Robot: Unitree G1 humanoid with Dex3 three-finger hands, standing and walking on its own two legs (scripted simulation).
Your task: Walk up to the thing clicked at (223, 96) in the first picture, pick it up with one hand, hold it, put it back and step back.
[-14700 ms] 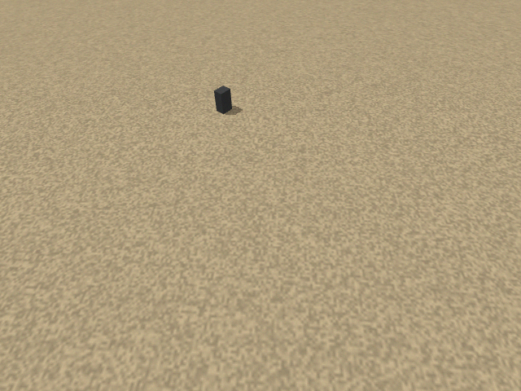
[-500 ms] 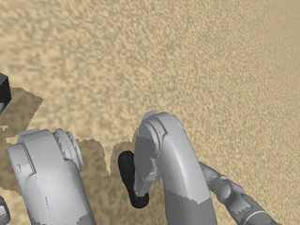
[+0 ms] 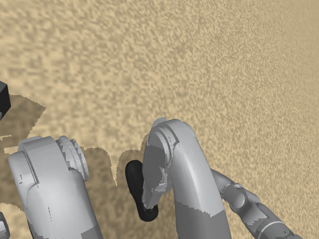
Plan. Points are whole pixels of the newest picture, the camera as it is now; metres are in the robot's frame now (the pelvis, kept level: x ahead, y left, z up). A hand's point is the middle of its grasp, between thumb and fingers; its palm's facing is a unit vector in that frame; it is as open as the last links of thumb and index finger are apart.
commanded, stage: settle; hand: left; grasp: from the side
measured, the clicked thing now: out of the picture +0.42 +0.29 -0.20
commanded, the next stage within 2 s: lift in 1.92 s
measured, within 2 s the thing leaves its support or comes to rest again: leaves its support in 0.34 s
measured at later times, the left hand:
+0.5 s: hand out of the picture +0.38 +0.31 -0.14, palm faces +0.43 -0.90 +0.01, open 11.0 cm
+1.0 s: hand out of the picture +0.36 +0.31 -0.03, palm faces +0.41 -0.91 -0.04, open 11.2 cm
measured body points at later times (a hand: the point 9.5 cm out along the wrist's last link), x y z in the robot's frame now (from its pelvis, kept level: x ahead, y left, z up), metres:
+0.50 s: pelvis +0.00 +0.00 +0.01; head +0.19 +0.20 +0.36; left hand +0.35 +0.36 -0.14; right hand +0.21 -0.23 -0.03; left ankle +0.08 +0.13 -0.24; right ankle +0.14 -0.13 -0.24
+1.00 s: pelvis +0.02 -0.01 +0.04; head +0.19 +0.13 +0.43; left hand +0.34 +0.36 -0.03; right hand +0.24 -0.23 -0.05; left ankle +0.08 +0.12 -0.24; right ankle +0.14 -0.13 -0.24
